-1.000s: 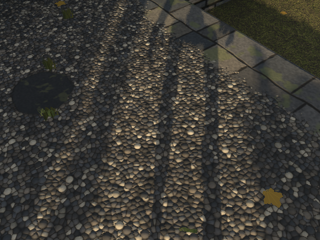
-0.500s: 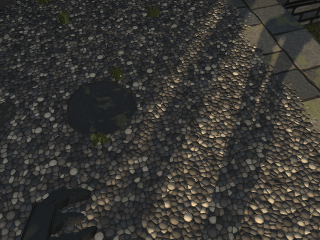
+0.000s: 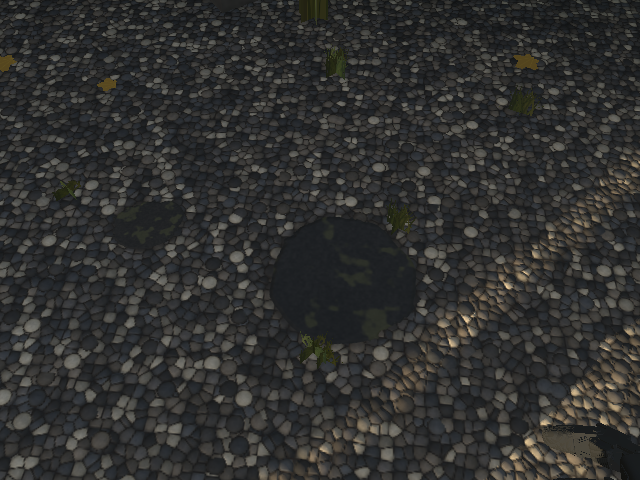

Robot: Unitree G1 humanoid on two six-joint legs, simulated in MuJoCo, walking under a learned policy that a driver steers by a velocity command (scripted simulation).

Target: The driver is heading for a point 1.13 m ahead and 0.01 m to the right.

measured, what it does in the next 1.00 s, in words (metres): walks ahead: right foot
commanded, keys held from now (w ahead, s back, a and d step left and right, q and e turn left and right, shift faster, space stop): shift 1.00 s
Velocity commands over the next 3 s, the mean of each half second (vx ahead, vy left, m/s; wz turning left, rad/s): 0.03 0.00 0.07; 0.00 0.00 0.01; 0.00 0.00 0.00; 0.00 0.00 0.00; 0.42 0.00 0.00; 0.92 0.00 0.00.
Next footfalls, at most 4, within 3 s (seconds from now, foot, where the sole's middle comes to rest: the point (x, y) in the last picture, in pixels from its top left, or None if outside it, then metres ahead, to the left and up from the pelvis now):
0.18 right None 0.08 -0.16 -0.76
2.40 left None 0.20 0.12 -0.76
2.86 right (368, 373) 0.66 -0.06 -0.76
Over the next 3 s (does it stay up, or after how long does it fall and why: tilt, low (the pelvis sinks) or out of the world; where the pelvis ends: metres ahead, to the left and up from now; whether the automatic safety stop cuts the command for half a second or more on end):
stays up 0.57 0.00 0.00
